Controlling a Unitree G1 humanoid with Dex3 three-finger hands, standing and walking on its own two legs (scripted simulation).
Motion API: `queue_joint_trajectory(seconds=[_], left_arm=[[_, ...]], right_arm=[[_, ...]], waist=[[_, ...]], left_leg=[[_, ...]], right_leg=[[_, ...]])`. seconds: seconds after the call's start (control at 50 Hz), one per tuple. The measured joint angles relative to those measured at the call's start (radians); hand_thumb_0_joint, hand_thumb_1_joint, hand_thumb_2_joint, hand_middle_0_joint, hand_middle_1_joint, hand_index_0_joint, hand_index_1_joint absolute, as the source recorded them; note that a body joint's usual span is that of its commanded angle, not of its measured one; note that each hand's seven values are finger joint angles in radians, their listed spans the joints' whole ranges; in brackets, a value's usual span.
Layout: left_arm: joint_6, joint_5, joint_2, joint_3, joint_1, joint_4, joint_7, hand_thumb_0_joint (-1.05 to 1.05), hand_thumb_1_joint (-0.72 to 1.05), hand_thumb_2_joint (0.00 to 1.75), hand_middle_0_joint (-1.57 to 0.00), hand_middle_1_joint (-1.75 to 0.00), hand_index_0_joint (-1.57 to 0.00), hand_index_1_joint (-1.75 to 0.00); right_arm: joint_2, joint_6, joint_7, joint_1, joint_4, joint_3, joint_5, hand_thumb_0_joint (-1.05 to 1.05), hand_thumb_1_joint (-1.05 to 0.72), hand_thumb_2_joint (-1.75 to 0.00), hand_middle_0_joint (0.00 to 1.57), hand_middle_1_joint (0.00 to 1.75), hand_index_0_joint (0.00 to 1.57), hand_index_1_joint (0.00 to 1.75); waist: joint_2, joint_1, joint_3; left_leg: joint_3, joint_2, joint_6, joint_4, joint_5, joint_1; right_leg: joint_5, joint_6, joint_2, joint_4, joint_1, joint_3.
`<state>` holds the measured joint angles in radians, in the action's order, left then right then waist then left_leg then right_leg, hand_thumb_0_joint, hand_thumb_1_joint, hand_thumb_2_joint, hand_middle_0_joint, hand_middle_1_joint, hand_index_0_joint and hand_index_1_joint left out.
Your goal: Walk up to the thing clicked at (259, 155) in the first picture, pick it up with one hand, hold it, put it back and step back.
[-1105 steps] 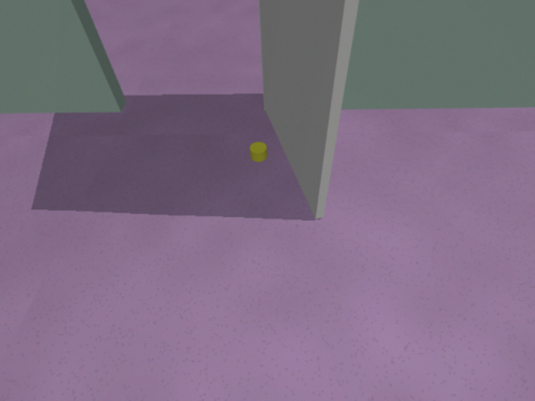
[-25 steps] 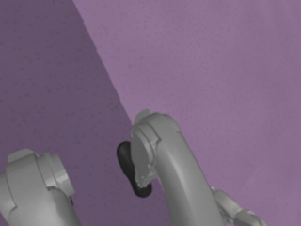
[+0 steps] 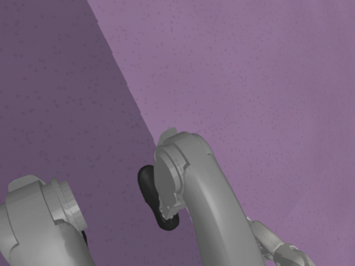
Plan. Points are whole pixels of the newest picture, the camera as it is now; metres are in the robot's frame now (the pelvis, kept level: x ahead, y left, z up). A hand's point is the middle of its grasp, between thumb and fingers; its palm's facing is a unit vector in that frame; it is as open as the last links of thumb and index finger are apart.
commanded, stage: close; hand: left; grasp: from above
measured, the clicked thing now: out of the picture +0.45 +0.37 -0.28
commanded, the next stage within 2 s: settle in 0.10 s
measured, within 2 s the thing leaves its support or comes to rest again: leaves its support in 0.52 s
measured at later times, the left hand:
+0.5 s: hand out of the picture +0.44 +0.37 -0.25, palm faces -0.44 -0.17 -0.88, open 11.6 cm
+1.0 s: hand out of the picture +0.44 +0.38 -0.16, palm faces -0.45 -0.13 -0.88, open 11.5 cm
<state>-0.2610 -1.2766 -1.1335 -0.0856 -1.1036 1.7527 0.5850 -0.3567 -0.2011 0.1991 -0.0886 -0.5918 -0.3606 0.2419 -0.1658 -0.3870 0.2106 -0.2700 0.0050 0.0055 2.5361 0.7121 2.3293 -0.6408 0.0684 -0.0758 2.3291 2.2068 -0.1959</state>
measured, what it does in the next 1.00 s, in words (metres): stands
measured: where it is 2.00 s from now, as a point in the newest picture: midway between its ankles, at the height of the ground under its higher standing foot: (124, 232)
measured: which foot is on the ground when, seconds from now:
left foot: down 0.00-1.00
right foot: down 0.00-1.00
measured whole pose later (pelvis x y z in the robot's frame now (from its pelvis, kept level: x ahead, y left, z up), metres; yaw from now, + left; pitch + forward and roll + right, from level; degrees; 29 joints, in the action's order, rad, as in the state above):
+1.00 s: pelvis +0.00 +0.00 +0.02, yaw +4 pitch +32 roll -14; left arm -0.17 -1.21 -0.90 -0.05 -1.00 1.37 0.27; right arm -0.33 -0.08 0.19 -0.13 -0.60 -0.18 0.14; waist -0.03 -0.27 0.03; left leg -0.20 -0.02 0.01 2.45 0.68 2.35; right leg -0.66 0.05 -0.03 2.30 2.23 -0.14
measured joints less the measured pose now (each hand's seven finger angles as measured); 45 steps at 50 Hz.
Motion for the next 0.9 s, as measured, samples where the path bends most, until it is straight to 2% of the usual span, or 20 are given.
queue_joint_trajectory(seconds=[0.28, 0.48, 0.64, 0.74, 0.9], left_arm=[[-0.007, -0.001, -0.01, -0.003, -0.003, -0.003, -0.007, 0.0, -0.22, 0.8, -0.37, -0.96, -0.4, -0.94], [0.017, -0.005, 0.005, -0.036, 0.024, -0.056, -0.04, 0.0, -0.23, 0.8, -0.38, -0.95, -0.42, -0.93], [0.051, 0.013, 0.063, -0.053, 0.071, -0.208, -0.095, 0.0, -0.23, 0.79, -0.4, -0.93, -0.43, -0.91], [0.081, 0.04, 0.131, -0.024, 0.107, -0.298, -0.152, 0.0, -0.23, 0.79, -0.41, -0.91, -0.44, -0.89], [0.108, 0.071, 0.209, 0.031, 0.111, -0.337, -0.262, 0.0, -0.23, 0.78, -0.42, -0.9, -0.46, -0.88]], right_arm=[[-0.007, 0.011, -0.01, -0.007, 0.003, -0.003, 0.003, 0.0, -0.91, -0.9, 0.21, 0.3, 0.2, 0.3], [-0.006, 0.022, -0.013, -0.019, 0.0, 0.014, 0.0, 0.0, -0.92, -0.9, 0.21, 0.3, 0.2, 0.3], [-0.003, 0.032, -0.001, -0.037, -0.011, 0.069, -0.015, 0.0, -0.92, -0.9, 0.21, 0.3, 0.2, 0.3], [0.003, 0.054, 0.009, -0.045, -0.025, 0.111, -0.037, 0.0, -0.92, -0.9, 0.21, 0.3, 0.2, 0.3], [0.018, 0.093, 0.009, -0.04, -0.017, 0.163, -0.081, 0.0, -0.91, -0.89, 0.21, 0.3, 0.2, 0.3]], waist=[[-0.001, 0.001, 0.004], [0.006, 0.006, -0.015], [0.033, 0.04, -0.058], [0.076, 0.072, -0.122], [0.125, 0.109, -0.18]], left_leg=[[-0.005, -0.001, -0.004, 0.0, -0.001, 0.0], [-0.008, -0.003, -0.007, -0.002, 0.003, 0.004], [0.0, -0.01, -0.006, -0.012, -0.001, 0.018], [0.018, -0.014, -0.001, -0.028, -0.002, 0.029], [0.06, -0.019, 0.01, -0.066, -0.018, 0.025]], right_leg=[[0.002, -0.003, 0.0, -0.001, 0.001, -0.004], [-0.003, -0.008, 0.003, -0.002, 0.003, -0.007], [-0.009, -0.011, 0.012, -0.006, 0.013, -0.003], [-0.019, -0.017, 0.02, -0.013, 0.021, 0.01], [-0.023, -0.02, 0.035, -0.024, 0.02, 0.042]])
